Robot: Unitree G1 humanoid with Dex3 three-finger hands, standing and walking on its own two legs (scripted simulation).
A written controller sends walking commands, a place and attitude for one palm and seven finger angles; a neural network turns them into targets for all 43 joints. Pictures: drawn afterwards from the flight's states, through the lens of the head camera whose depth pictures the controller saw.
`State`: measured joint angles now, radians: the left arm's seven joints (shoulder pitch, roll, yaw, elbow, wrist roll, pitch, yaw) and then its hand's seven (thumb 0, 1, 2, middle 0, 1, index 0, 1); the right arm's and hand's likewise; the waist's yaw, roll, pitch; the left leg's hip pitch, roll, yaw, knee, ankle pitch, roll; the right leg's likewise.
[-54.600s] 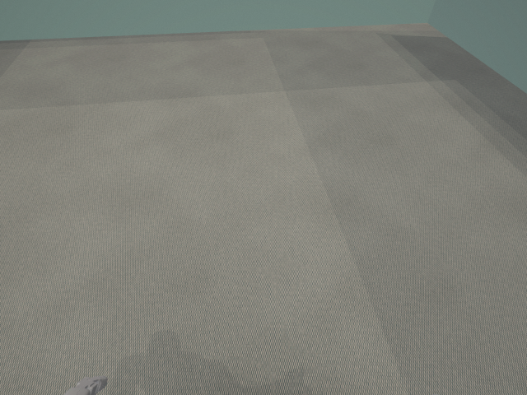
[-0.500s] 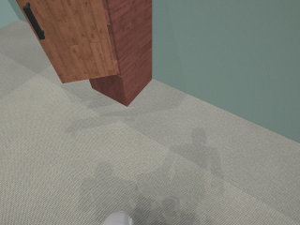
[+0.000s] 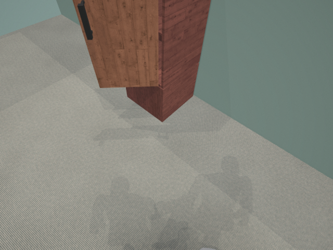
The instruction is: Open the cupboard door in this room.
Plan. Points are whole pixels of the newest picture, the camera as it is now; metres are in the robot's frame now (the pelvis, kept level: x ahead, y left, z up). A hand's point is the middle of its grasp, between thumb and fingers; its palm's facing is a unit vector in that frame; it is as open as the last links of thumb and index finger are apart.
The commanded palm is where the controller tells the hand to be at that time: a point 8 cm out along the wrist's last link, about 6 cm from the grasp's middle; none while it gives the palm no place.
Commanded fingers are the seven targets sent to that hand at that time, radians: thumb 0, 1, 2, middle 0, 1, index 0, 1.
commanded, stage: take the last steps up to it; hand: left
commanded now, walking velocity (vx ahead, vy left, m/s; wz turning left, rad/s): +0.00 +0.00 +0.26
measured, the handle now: (86, 20) +0.98 +0.42 +0.03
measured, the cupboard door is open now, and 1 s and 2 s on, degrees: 46 46 46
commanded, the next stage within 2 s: come to a stop and stand still in 1.52 s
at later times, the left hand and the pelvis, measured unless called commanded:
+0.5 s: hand out of the picture -0.04 +0.16 -0.16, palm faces +0.27 -0.94 -0.22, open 7.3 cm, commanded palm none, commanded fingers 0.00 0.90 0.90 -0.20 -0.30 -0.20 -0.30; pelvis +0.05 +0.00 +0.00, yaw +11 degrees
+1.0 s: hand (68, 200) +0.26 +0.31 -0.16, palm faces +0.17 -0.97 -0.18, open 7.4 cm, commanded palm none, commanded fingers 0.00 0.90 0.90 -0.20 -0.30 -0.20 -0.30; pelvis +0.18 +0.11 +0.00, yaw +7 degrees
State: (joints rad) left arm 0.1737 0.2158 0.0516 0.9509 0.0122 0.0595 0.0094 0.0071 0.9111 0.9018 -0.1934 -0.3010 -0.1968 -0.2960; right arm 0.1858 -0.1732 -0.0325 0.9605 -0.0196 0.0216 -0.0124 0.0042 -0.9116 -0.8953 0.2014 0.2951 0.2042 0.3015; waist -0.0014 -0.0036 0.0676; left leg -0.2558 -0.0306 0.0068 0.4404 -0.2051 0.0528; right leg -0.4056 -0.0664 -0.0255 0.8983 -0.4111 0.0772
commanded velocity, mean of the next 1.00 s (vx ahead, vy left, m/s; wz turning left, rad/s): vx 0.28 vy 0.06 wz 0.03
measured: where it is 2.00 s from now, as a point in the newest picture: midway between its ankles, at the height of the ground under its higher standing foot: (149, 202)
